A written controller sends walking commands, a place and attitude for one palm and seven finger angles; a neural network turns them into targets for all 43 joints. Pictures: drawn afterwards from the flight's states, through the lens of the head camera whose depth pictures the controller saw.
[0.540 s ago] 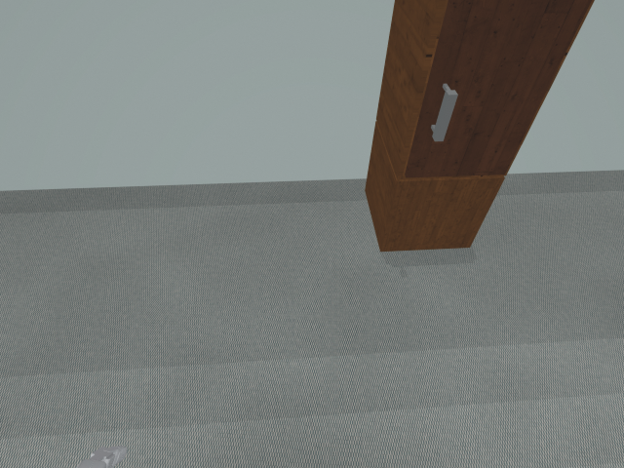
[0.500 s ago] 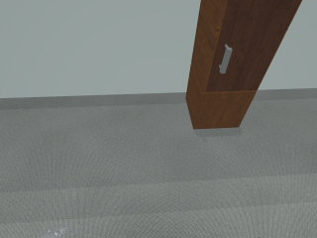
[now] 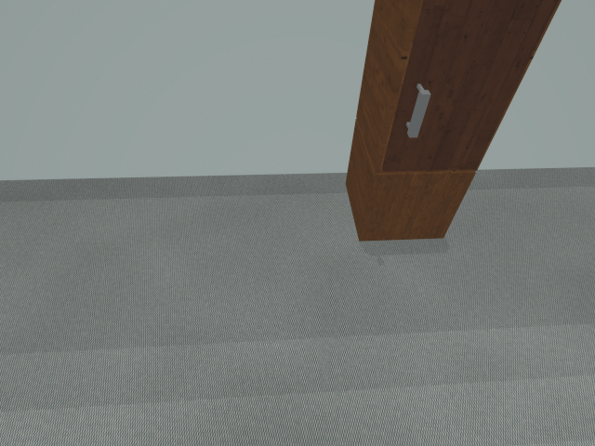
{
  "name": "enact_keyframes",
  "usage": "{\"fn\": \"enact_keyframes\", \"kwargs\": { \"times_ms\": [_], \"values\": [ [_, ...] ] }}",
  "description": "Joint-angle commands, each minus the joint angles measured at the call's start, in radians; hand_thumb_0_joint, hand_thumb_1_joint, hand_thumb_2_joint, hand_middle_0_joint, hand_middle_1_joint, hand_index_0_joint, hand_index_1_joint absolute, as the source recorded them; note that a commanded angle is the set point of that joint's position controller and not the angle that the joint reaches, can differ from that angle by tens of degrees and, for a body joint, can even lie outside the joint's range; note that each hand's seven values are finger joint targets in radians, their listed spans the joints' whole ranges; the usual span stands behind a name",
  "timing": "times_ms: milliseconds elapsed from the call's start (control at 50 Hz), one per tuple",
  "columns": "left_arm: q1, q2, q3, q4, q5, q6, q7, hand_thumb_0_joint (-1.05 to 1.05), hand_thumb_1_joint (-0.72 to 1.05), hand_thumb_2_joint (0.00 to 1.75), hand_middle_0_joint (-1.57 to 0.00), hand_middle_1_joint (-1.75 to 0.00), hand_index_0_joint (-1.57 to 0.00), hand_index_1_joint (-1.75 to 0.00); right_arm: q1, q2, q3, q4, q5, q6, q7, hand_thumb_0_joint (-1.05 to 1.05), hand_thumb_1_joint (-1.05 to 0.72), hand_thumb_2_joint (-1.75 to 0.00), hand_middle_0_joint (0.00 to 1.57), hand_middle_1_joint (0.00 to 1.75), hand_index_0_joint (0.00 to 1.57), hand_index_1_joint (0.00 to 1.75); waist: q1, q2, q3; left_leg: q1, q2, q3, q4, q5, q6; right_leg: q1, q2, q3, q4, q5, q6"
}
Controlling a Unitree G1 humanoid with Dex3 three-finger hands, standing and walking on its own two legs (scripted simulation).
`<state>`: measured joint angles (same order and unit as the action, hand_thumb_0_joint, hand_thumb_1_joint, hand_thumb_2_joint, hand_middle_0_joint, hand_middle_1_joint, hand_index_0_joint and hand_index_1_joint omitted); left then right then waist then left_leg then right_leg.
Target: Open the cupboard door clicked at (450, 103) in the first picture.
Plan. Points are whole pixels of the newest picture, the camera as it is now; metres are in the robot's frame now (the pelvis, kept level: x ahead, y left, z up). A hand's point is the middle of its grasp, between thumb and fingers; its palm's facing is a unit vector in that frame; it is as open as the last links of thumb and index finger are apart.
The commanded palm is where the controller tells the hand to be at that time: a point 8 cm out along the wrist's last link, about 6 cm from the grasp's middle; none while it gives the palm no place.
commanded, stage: stand and wait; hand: left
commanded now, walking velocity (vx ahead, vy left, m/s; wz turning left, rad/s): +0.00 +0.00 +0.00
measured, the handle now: (416, 110) +1.07 -0.30 -0.09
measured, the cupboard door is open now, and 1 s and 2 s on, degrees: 0 0 0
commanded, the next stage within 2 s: look at it before walking up in 0.28 s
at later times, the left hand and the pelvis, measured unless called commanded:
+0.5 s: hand out of the picture +0.06 +0.24 -0.15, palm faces -0.02 -0.94 -0.33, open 7.3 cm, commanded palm none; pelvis -0.01 +0.00 +0.00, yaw +0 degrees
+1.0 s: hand out of the picture +0.06 +0.24 -0.15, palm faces -0.02 -0.94 -0.34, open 7.3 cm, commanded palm none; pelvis -0.01 -0.01 +0.00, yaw +0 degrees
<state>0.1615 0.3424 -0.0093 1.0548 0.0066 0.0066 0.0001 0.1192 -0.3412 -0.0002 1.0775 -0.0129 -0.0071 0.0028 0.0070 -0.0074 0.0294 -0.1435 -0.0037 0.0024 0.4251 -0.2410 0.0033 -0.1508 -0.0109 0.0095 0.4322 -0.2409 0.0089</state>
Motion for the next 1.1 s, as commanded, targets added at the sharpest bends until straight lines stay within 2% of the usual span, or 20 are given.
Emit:
{"fn": "enact_keyframes", "kwargs": {
  "times_ms": [0, 260, 700, 900, 1000, 1020, 1060, 1080],
  "values": [
    [-0.066, 0.205, 0.044, -0.062, 0.002, -0.032, 0.012, 0.00, 0.90, 0.90, -0.20, -0.30, -0.20, -0.30, -0.074, -0.200, -0.040, -0.064, 0.003, -0.023, -0.015, 0.00, -0.90, -0.90, 0.20, 0.30, 0.20, 0.30, -0.007, 0.004, -0.052, -0.003, 0.110, -0.092, -0.084, 0.137, 0.030, 0.000, -0.112, 0.100, -0.088, 0.144, -0.042],
    [-0.064, 0.205, 0.043, -0.038, 0.004, -0.032, 0.011, 0.00, 0.90, 0.90, -0.20, -0.30, -0.20, -0.30, -0.049, -0.204, -0.038, -0.033, 0.003, -0.024, -0.012, 0.00, -0.90, -0.90, 0.20, 0.30, 0.20, 0.30, -0.006, -0.001, -0.030, -0.021, 0.111, -0.104, -0.113, 0.076, 0.027, -0.022, -0.110, 0.111, -0.121, 0.041, -0.040],
    [-0.061, 0.200, 0.043, -0.028, 0.005, -0.033, 0.010, 0.00, 0.90, 0.90, -0.20, -0.30, -0.20, -0.30, -0.050, -0.203, -0.037, -0.024, 0.004, -0.026, -0.013, 0.00, -0.90, -0.90, 0.20, 0.30, 0.20, 0.30, -0.006, 0.016, -0.037, 0.001, 0.119, -0.102, -0.123, 0.109, 0.025, -0.019, -0.106, 0.108, -0.123, 0.094, -0.038],
    [-0.058, 0.204, 0.043, -0.027, 0.005, -0.035, 0.011, 0.00, 0.90, 0.90, -0.20, -0.30, -0.20, -0.30, -0.054, -0.205, -0.035, -0.023, 0.005, -0.028, -0.014, 0.00, -0.90, -0.90, 0.20, 0.30, 0.20, 0.30, -0.005, 0.010, -0.063, 0.020, 0.122, -0.098, -0.117, 0.158, 0.024, 0.005, -0.110, 0.103, -0.115, 0.154, -0.038],
    [-0.065, 0.207, 0.045, -0.029, 0.005, -0.034, 0.010, 0.00, 0.90, 0.90, -0.20, -0.30, -0.20, -0.30, -0.056, -0.207, -0.038, -0.026, 0.005, -0.027, -0.017, 0.00, -0.90, -0.90, 0.20, 0.30, 0.20, 0.30, -0.007, -0.002, -0.054, 0.036, 0.126, -0.089, -0.112, 0.168, 0.022, -0.007, -0.106, 0.110, -0.113, 0.183, -0.040],
    [-0.060, 0.194, 0.046, -0.034, 0.005, -0.029, 0.010, 0.00, 0.90, 0.90, -0.20, -0.30, -0.20, -0.30, -0.046, -0.195, -0.038, -0.025, 0.004, -0.025, -0.019, 0.00, -0.90, -0.90, 0.20, 0.30, 0.20, 0.30, -0.009, 0.001, -0.061, 0.046, 0.130, -0.073, -0.092, 0.179, 0.019, -0.017, -0.104, 0.118, -0.099, 0.214, -0.042],
    [-0.017, 0.114, 0.036, -0.032, 0.005, -0.007, 0.015, 0.00, 0.90, 0.90, -0.20, -0.30, -0.20, -0.30, 0.004, -0.102, -0.026, -0.026, 0.002, -0.011, -0.023, 0.00, -0.90, -0.90, 0.20, 0.30, 0.20, 0.30, -0.013, -0.006, -0.061, 0.042, 0.131, -0.034, -0.044, 0.203, 0.004, -0.040, -0.105, 0.128, -0.055, 0.290, -0.035],
    [0.001, 0.099, 0.035, -0.040, 0.005, 0.004, 0.016, 0.00, 0.90, 0.90, -0.20, -0.30, -0.20, -0.30, 0.019, -0.083, -0.026, -0.032, 0.002, -0.002, -0.026, 0.00, -0.90, -0.90, 0.20, 0.30, 0.20, 0.30, -0.013, -0.013, -0.054, 0.039, 0.133, -0.017, -0.025, 0.196, -0.003, -0.060, -0.100, 0.137, -0.036, 0.306, -0.032]
  ]
}}
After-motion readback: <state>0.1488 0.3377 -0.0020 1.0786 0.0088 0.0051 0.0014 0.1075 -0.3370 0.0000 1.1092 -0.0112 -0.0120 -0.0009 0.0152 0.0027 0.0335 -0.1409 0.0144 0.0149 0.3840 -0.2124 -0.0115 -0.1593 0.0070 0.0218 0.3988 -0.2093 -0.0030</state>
